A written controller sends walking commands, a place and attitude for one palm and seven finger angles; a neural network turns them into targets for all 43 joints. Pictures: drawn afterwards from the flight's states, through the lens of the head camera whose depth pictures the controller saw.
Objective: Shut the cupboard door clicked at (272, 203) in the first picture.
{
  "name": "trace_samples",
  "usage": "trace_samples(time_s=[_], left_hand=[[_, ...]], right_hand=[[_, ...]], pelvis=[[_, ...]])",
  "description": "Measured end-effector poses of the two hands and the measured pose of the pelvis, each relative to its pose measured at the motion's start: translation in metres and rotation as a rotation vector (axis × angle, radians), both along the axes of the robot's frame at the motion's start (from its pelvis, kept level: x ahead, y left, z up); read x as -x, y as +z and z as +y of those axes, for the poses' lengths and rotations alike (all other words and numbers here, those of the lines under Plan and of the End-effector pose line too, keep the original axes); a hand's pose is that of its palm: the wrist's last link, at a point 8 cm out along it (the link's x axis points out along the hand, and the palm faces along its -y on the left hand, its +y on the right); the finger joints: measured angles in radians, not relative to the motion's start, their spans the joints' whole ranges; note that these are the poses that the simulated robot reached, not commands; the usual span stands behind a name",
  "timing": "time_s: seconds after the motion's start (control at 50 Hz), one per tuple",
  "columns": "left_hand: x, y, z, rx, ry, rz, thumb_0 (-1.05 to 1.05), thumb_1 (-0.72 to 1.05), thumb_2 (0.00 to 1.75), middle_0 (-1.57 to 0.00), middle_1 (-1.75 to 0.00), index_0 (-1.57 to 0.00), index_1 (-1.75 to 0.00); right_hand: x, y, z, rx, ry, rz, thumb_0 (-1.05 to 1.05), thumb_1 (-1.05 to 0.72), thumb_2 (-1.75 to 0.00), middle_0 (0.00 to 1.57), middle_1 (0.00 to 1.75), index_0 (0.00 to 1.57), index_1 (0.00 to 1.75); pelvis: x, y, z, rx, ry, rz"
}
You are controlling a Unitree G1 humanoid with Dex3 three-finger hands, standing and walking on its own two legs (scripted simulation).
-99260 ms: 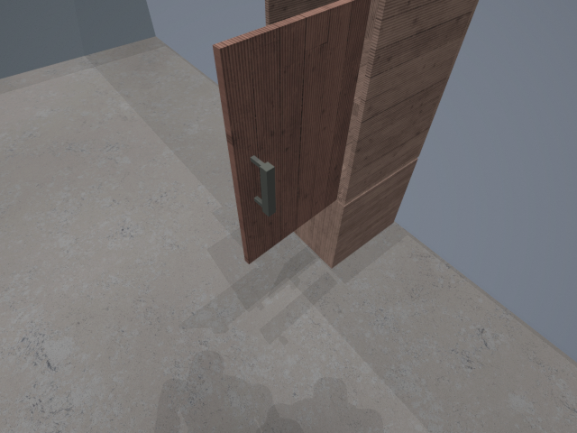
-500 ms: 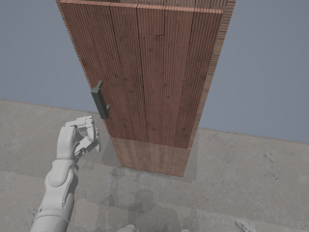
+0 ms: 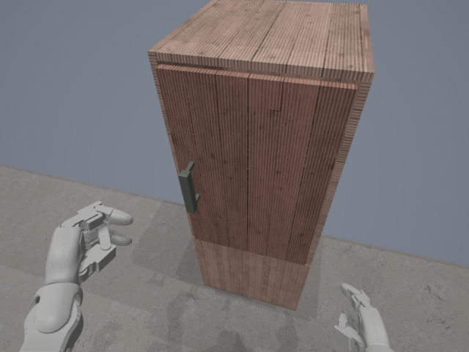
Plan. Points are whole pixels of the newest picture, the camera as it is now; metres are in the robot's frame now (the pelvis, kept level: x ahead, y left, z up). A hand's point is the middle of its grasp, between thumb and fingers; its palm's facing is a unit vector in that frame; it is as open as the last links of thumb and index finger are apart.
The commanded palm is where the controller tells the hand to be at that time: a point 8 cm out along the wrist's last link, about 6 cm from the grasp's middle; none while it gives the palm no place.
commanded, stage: draw the hand back to the body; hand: left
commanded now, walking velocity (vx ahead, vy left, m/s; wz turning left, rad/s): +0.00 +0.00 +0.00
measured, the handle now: (191, 187) +0.50 +0.17 -0.05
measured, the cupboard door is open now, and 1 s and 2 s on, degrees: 0 0 0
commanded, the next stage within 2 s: step back with the hand held close in 0.70 s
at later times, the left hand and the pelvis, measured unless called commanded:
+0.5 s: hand (40, 255) +0.18 +0.27 +0.16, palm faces +0.48 -0.78 -0.40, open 7.1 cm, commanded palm +0.14 +0.30 +0.18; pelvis +0.00 +0.00 +0.00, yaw +0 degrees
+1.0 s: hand (44, 259) +0.18 +0.26 +0.16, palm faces +0.44 -0.78 -0.45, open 7.4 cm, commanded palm +0.13 +0.30 +0.18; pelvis -0.01 +0.00 +0.00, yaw +0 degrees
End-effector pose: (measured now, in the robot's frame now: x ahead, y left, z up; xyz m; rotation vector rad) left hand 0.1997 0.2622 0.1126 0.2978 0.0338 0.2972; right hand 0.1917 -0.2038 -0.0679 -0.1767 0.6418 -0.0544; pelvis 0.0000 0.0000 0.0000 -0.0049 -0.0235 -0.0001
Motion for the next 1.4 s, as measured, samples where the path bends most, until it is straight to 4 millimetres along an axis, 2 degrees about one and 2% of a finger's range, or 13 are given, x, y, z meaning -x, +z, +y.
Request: trace_samples(time_s=[0.16,0.4,0.58,0.84,0.92,1.06,1.18,1.28,1.4], left_hand=[[0.021,0.029,0.023,-0.074,0.084,-0.044,0.02,0.90,0.90,-0.66,-0.80,-0.66,-0.79],[0.056,0.074,0.042,-0.217,0.157,-0.145,0.01,0.89,0.90,-0.34,-0.45,-0.34,-0.44],[0.061,0.061,0.033,-0.163,0.153,-0.132,0.01,0.89,0.90,-0.23,-0.33,-0.23,-0.33],[0.066,0.070,0.025,-0.190,0.130,-0.168,0.01,0.89,0.90,-0.21,-0.31,-0.21,-0.30],[0.065,0.074,0.031,-0.230,0.137,-0.182,0.01,0.89,0.90,-0.21,-0.30,-0.21,-0.30],[0.061,0.065,0.035,-0.252,0.093,-0.137,0.01,0.89,0.90,-0.21,-0.30,-0.21,-0.30],[0.061,0.069,0.043,-0.286,0.059,-0.137,0.01,0.89,0.90,-0.21,-0.30,-0.21,-0.30],[0.070,0.072,0.049,-0.295,0.042,-0.166,0.01,0.89,0.90,-0.21,-0.30,-0.21,-0.30],[0.092,0.067,0.057,-0.283,0.044,-0.195,0.01,0.89,0.90,-0.21,-0.30,-0.21,-0.30]], right_hand=[[-0.002,-0.003,0.008,-0.012,0.039,0.016,0.01,-0.91,-0.90,0.20,0.30,0.20,0.30],[0.013,-0.010,-0.009,-0.003,0.003,0.043,0.01,-0.91,-0.90,0.20,0.30,0.20,0.30],[0.023,-0.009,-0.019,0.013,-0.016,0.038,0.02,-0.91,-0.90,0.20,0.30,0.20,0.30],[0.030,-0.007,-0.024,-0.003,-0.027,0.011,0.01,-0.91,-0.90,0.20,0.30,0.20,0.30],[0.033,-0.010,-0.027,0.001,-0.029,0.035,0.01,-0.91,-0.90,0.20,0.30,0.20,0.30],[0.045,-0.016,-0.038,0.044,-0.100,0.108,0.01,-0.91,-0.90,0.20,0.30,0.20,0.30],[0.057,-0.014,-0.037,0.066,-0.147,0.128,0.01,-0.91,-0.90,0.20,0.30,0.20,0.30],[0.069,-0.008,-0.030,0.070,-0.158,0.109,0.01,-0.91,-0.90,0.20,0.30,0.20,0.30],[0.088,-0.003,-0.021,0.090,-0.147,0.097,0.01,-0.91,-0.90,0.20,0.30,0.20,0.30]], pelvis=[[-0.005,0.004,0.003,0.000,0.003,-0.022],[-0.004,0.005,0.002,0.000,0.000,-0.034],[0.005,0.005,-0.003,-0.002,0.000,-0.046],[0.011,0.005,-0.010,-0.002,-0.008,-0.057],[0.013,0.004,-0.010,0.013,0.004,-0.022],[0.015,0.002,0.001,0.010,-0.003,0.027],[0.023,0.001,0.009,0.004,-0.017,0.034],[0.036,-0.001,0.014,0.009,-0.023,0.038],[0.053,-0.004,0.020,0.021,-0.018,0.040]])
